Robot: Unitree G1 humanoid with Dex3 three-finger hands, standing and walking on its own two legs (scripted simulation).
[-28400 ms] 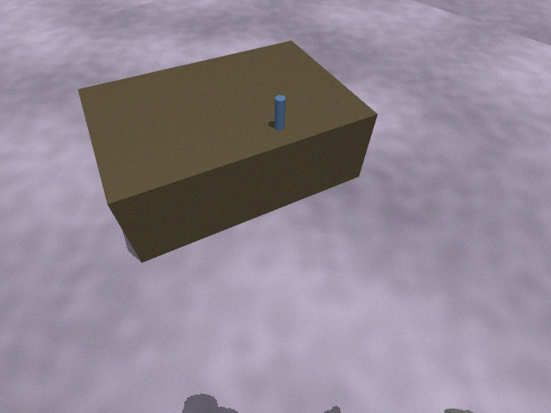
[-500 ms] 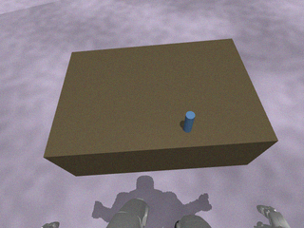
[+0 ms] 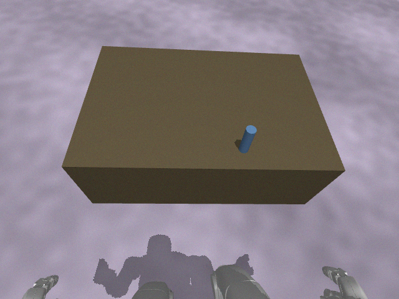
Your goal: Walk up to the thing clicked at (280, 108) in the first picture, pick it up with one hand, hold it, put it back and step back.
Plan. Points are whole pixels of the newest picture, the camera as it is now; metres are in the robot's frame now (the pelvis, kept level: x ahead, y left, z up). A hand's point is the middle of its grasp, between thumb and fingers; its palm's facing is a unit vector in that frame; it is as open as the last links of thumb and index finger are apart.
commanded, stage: step back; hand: right
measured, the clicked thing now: (247, 139) +0.66 -0.20 -0.31
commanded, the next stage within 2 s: none
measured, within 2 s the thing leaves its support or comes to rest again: neither
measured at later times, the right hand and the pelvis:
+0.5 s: hand out of the picture -0.08 -0.28 -0.17, palm faces -0.03 +0.92 -0.39, open 7.4 cm; pelvis -0.15 +0.01 -0.01, yaw +0 degrees
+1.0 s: hand out of the picture -0.21 -0.27 -0.15, palm faces +0.06 +0.92 -0.38, open 7.4 cm; pelvis -0.32 +0.01 -0.01, yaw -6 degrees
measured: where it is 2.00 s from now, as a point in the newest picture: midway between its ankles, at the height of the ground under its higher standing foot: outside the picture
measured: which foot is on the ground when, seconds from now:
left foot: down 0.00-0.22, up 0.24-0.52, down 0.54-0.92, up 0.94-1.00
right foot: up 0.00-0.16, down 0.18-0.56, up 0.58-0.86, down 0.88-1.00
